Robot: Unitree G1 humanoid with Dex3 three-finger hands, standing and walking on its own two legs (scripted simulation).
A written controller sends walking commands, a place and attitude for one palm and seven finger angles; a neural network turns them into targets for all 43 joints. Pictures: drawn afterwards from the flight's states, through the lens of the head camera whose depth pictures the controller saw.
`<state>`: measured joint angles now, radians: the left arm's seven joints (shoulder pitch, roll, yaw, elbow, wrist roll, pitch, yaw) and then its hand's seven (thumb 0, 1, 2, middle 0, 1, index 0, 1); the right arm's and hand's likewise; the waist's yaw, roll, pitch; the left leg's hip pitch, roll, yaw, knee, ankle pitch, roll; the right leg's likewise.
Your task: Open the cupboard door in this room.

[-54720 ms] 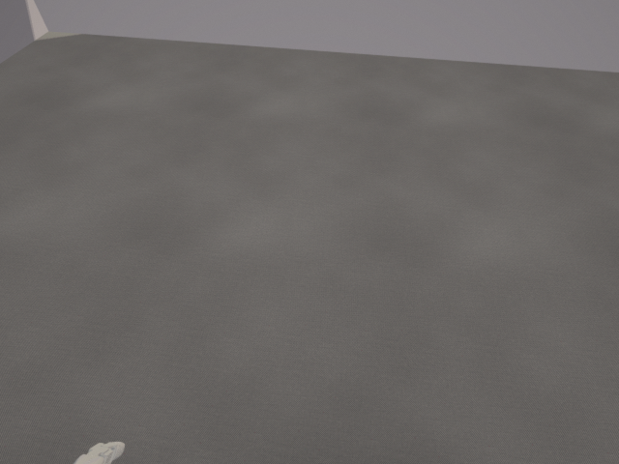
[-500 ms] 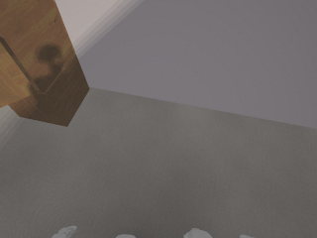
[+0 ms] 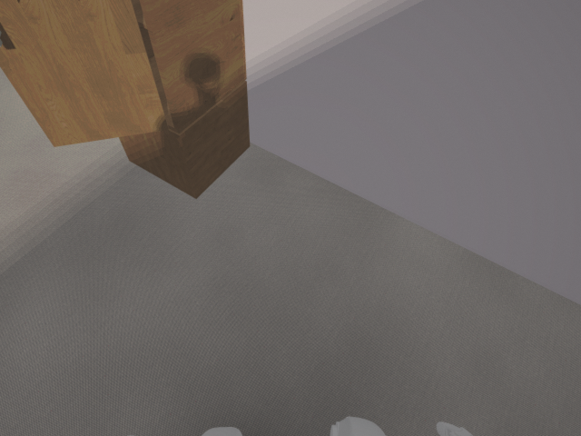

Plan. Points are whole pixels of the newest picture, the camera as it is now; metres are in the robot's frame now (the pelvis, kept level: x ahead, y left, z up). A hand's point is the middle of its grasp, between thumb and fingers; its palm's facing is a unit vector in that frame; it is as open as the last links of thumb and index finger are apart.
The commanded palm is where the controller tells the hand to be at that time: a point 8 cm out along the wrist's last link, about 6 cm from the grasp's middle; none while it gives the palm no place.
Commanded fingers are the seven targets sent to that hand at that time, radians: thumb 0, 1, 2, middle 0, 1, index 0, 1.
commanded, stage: turn to face it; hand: left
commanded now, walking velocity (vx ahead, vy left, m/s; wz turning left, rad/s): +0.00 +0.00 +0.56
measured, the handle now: out of the picture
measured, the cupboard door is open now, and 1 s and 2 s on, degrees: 49 49 49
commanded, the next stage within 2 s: take the last steps up to it in 0.46 s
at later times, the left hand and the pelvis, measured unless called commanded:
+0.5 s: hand out of the picture +0.01 +0.16 -0.16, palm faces +0.29 -0.94 -0.20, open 7.4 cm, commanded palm none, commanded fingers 0.00 0.90 0.90 -0.20 -0.30 -0.20 -0.30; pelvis +0.02 -0.03 +0.01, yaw +15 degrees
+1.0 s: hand out of the picture -0.02 +0.16 -0.15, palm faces +0.46 -0.86 -0.20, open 7.4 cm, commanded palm none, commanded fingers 0.00 0.90 0.90 -0.20 -0.30 -0.20 -0.30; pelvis +0.06 +0.00 +0.02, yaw +24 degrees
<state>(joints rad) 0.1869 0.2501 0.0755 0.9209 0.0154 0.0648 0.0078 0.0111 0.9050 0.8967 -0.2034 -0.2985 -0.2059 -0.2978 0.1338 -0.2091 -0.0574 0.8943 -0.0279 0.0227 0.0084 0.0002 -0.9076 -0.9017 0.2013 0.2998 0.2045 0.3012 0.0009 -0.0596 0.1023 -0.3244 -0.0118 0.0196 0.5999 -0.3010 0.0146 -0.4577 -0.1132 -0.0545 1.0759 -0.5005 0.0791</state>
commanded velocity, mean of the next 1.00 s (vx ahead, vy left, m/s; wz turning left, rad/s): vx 0.14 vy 0.07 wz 0.29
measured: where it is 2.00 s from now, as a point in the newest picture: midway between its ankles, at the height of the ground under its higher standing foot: (208, 373)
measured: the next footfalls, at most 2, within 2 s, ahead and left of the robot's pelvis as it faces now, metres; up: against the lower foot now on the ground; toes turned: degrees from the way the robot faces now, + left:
right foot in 0.20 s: +0.06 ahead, -0.15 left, +0.00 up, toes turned +3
left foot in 0.52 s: +0.02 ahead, +0.10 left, +0.00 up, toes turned +18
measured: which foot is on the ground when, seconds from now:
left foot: down 0.00-0.18, up 0.20-0.50, down 0.52-0.80, up 0.82-1.00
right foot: up 0.00-0.18, down 0.20-0.52, up 0.54-0.78, down 0.80-1.00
